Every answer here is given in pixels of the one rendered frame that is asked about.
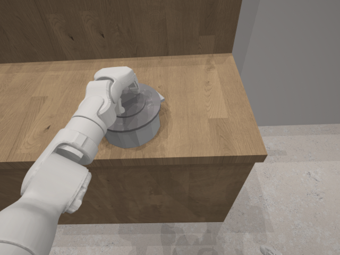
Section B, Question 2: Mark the robot left upper arm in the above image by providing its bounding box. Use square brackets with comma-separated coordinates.
[0, 152, 92, 255]

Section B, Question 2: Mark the table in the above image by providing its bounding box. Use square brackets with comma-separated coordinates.
[0, 0, 268, 225]

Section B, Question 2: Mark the knob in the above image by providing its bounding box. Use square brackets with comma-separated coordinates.
[120, 88, 138, 107]

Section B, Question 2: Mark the pot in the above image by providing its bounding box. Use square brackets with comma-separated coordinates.
[105, 93, 165, 148]

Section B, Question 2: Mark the left robot forearm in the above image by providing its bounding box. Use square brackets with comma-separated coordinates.
[21, 74, 122, 196]

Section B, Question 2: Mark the left robot hand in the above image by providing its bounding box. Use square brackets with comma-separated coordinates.
[94, 66, 140, 115]

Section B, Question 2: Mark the lid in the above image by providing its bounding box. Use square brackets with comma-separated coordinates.
[107, 83, 161, 133]

